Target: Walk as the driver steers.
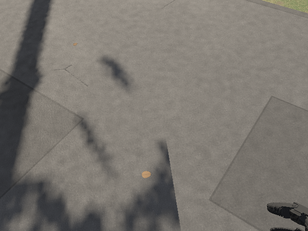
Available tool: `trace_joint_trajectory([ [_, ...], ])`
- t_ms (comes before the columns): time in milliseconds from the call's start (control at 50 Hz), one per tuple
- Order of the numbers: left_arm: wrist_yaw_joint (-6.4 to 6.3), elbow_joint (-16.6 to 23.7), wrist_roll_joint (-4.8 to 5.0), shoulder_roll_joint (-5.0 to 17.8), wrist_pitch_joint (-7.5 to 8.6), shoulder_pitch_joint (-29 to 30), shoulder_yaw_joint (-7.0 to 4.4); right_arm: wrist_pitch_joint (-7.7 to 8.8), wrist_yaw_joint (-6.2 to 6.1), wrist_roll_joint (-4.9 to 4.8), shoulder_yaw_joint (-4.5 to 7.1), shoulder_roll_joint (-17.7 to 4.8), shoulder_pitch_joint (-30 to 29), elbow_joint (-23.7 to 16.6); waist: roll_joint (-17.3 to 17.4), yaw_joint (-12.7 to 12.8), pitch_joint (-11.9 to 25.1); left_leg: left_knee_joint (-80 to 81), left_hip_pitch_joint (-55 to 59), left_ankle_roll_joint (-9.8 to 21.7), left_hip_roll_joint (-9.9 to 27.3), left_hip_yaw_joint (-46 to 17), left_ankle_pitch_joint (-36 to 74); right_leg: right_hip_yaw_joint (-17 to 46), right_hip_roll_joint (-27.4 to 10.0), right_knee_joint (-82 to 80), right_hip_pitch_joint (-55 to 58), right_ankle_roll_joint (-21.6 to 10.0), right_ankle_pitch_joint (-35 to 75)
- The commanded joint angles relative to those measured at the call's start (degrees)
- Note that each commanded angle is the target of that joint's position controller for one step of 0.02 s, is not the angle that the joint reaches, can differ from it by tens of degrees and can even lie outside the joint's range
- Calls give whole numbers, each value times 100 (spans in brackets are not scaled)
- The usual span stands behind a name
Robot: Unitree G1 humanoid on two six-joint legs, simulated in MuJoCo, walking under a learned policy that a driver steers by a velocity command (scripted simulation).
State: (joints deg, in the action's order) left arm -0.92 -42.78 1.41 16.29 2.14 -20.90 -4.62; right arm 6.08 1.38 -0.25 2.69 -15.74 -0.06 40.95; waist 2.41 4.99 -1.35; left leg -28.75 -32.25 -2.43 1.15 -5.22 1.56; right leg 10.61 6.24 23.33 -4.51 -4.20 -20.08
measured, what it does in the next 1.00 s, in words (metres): walks ahead: left foot, then right foot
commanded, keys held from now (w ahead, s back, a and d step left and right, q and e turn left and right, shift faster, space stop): w+e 0.06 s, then w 0.62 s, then w+q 0.32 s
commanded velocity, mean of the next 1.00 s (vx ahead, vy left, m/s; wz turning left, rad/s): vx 0.50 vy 0.00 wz -0.09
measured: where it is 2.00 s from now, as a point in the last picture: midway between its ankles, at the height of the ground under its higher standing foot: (172, 115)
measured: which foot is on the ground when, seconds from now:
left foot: up 0.00-0.04, down 0.06-0.54, up 0.56-1.00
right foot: down 0.00-0.06, up 0.08-0.52, down 0.54-1.00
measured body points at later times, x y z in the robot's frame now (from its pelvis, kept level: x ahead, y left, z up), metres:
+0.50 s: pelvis +0.27 -0.01 +0.00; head +0.30 -0.02 +0.45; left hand +0.54 +0.17 -0.07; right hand +0.20 -0.29 -0.13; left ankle +0.17 +0.14 -0.74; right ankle +0.39 -0.16 -0.72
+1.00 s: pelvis +0.53 -0.06 +0.00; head +0.56 -0.06 +0.45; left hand +0.57 +0.22 -0.13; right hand +0.72 -0.31 -0.10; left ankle +0.72 +0.06 -0.70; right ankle +0.39 -0.15 -0.74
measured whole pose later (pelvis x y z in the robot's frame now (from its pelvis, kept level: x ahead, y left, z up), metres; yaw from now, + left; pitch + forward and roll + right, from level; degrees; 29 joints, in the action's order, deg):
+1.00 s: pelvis +0.53 -0.06 +0.00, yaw -1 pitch +2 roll -2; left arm -0.2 -48.1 0.1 16.0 4.4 -19.5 -3.5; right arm 2.9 3.0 -1.0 2.0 -15.3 5.4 44.1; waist 2.5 4.0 -0.7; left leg -35.4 -37.0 1.6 3.9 -0.8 2.7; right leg -8.9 2.5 11.1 4.9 -1.1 -18.1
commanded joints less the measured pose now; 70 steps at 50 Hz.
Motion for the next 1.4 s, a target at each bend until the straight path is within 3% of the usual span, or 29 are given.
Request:
trace_joint_trajectory([
  [20,-56,293,-7,866,-2,58,-236,181,18,-30,257,-775,-39,-383,-1011,-370,171,223,879,229,-116,102,-468,1330,-1429,48,-187,-625,1830],
  [40,-47,340,-20,735,-8,149,-187,210,-15,7,336,-897,503,-241,-987,-659,445,429,1684,391,-107,184,-415,1214,-1180,561,-300,-473,2182],
  [60,-15,446,-82,435,10,206,-68,234,-57,114,418,-1150,1303,-150,-642,-1033,1178,250,3113,734,609,-426,-574,857,-858,1898,-867,-270,1853],
  [80,-19,551,21,47,62,-578,49,171,-72,208,543,-1644,2064,22,968,-856,2092,530,5245,1660,1936,-2816,-1617,47,-19,3900,-2801,196,-204],
  [100,-30,471,92,391,95,-777,44,134,-11,40,472,-1289,2158,131,1464,-848,2048,1089,5379,1871,2293,-4215,-2989,63,-241,4868,-3777,277,-1356],
  [140,-25,498,27,826,74,150,-62,47,-21,32,290,-690,1585,35,314,-940,685,1269,3930,1435,1771,-2662,-2812,-136,-693,5160,-3960,322,-472],
  [180,15,630,-67,675,101,548,-72,19,-26,112,194,-481,1278,102,236,-707,139,1526,2834,1361,1348,-1683,-1645,-216,-983,4556,-3611,288,-17],
  [320,129,821,-109,170,144,1140,139,34,-58,-37,277,-885,1454,395,192,-689,68,2064,2427,1522,1147,-424,-216,-734,-1230,2389,-3214,402,1149],
  [460,270,1096,-17,295,221,2132,143,-144,-68,-153,289,-1114,2052,745,262,-954,-130,1798,2897,1245,1304,-82,-26,-1005,-944,889,-2668,275,1700],
  [500,284,1054,-38,434,235,1885,77,-210,-90,-171,305,-1207,2002,799,299,-691,-14,1379,3049,1116,1354,-7,676,-1133,-802,578,-2117,101,1489],
  [540,212,644,-103,868,215,515,-163,-231,-119,-133,210,-1002,1981,789,93,-3,845,-358,2515,804,882,489,1643,-1144,-755,407,-17,-216,1567],
  [560,136,518,-196,1362,172,-418,-280,-184,-128,34,50,-581,2047,581,-822,249,1700,-2383,1028,482,422,826,-83,587,-2094,440,1752,-733,1450],
  [580,173,458,-156,1557,158,-525,-288,-66,-112,-2,-61,-265,2469,536,-2017,-5,2163,-3794,-568,323,-309,403,-3457,2886,-2915,-352,2608,-1417,485],
  [600,198,477,-94,1048,175,-349,-146,-3,-71,-129,90,-861,2094,538,-1355,108,1622,-4356,-1206,371,44,-5,-3375,2692,-2730,-537,2243,-1247,-86],
  [620,205,508,-76,876,195,10,-75,38,-43,-190,123,-971,1695,420,-1136,13,953,-4291,-1374,440,288,120,-2821,1878,-2515,-631,1550,-1065,230],
  [640,222,536,-117,763,205,347,-37,39,-66,-131,117,-888,1509,426,-743,-144,645,-4044,-1170,423,481,204,-2347,1347,-2260,-767,892,-974,729],
  [700,245,509,-177,530,290,768,14,-120,-54,-72,110,-625,1683,516,-800,-566,375,-3509,-451,287,718,165,-1717,504,-1955,-1265,-173,-951,1738],
  [780,172,233,-218,669,415,606,-51,-277,-78,-69,81,-465,1245,401,-568,-527,67,-2736,-801,130,685,11,-800,-336,-1946,-1610,-331,-923,2233],
  [980,41,-329,-105,901,250,70,-125,-225,201,-80,-6,-320,-145,-247,-447,-49,-364,-577,-879,478,312,457,22,-1562,-2154,-1364,892,-462,2869],
  [1040,-47,-315,-81,1106,101,206,-183,-245,276,-68,102,-531,142,-367,-727,-335,14,-558,-166,762,-106,963,-914,-1826,-2183,-340,1248,-246,5412],
  [1080,-136,-245,-86,1119,4,293,-164,-278,202,-90,396,-1026,1618,-53,-629,-1127,854,-208,1980,1122,-509,1019,-756,-2111,-1865,1734,563,61,6026],
  [1100,-153,-90,-242,846,71,119,-41,-340,68,-103,565,-1584,2446,69,282,-1328,1509,-231,3800,1555,578,-664,-432,-2158,-1526,3626,-982,305,3690],
  [1120,-25,121,-273,177,270,-278,181,-310,73,-157,562,-1798,2185,-78,1414,-770,2173,681,5504,2766,1821,-3983,-1481,-1324,-190,5568,-3351,660,-1157],
  [1140,90,157,-76,762,499,289,63,-297,76,-119,436,-1330,2292,-104,635,-1184,2230,1079,5545,2516,1734,-3941,-1919,-338,-540,5810,-3962,488,-1096],
  [1160,136,337,91,854,606,781,48,-265,49,-78,378,-1081,2125,-113,363,-1184,1460,1101,4907,2264,1520,-3050,-1669,-443,-774,5582,-4191,363,-669],
  [1180,105,363,16,748,646,919,72,-238,47,-67,348,-1002,1789,-161,-251,-906,879,1160,3966,2085,1273,-2424,-1063,-497,-1022,4991,-4009,345,-272],
  [1200,57,339,-139,812,617,974,18,-230,24,-52,295,-803,1476,-240,-288,-720,633,1243,3300,1987,1087,-1989,-488,-526,-1186,4474,-3656,394,-68],
  [1260,54,355,-229,669,424,730,5,-229,-42,-5,286,-796,1258,-390,-47,-393,409,1550,2277,2054,854,-1557,340,-608,-1256,3851,-3071,617,159],
  [1400,106,704,-181,341,410,2037,144,-317,-219,-99,376,-1047,1779,-233,167,-861,160,1471,1569,1536,305,-936,-241,-821,-739,1161,-2403,868,2477],
])
Keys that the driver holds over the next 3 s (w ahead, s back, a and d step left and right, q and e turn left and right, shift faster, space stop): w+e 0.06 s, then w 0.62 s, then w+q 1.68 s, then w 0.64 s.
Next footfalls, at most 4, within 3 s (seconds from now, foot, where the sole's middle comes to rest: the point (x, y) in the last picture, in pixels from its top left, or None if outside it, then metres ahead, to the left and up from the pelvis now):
0.06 left None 0.21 0.14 -0.77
0.54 right None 0.43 -0.16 -0.77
1.08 left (172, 168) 0.76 0.05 -0.77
1.56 right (203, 119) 1.06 -0.11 -0.77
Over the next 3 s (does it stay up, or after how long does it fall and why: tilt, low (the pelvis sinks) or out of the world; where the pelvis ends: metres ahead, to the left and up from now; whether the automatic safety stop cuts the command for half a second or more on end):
stays up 1.48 0.43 0.00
